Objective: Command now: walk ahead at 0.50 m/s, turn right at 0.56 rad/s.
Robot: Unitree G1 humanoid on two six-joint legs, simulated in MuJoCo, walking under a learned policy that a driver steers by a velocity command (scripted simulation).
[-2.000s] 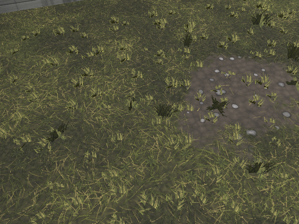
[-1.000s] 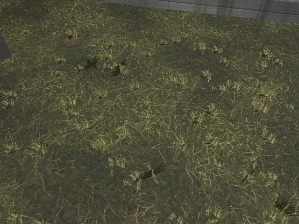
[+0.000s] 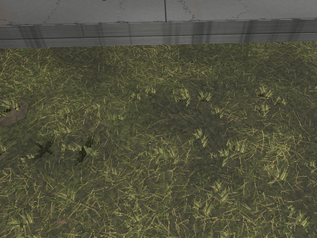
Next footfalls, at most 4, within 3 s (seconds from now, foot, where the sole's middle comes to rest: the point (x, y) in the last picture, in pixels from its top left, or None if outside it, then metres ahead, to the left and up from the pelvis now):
0.42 left None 0.43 0.09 -0.75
0.86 right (211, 204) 0.57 -0.19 -0.75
1.34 left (146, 147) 0.85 0.09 -0.75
1.88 right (173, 98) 1.16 -0.05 -0.75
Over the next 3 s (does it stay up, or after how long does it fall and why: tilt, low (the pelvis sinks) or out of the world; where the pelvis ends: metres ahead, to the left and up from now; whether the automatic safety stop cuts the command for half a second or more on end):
stays up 1.52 -0.08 0.02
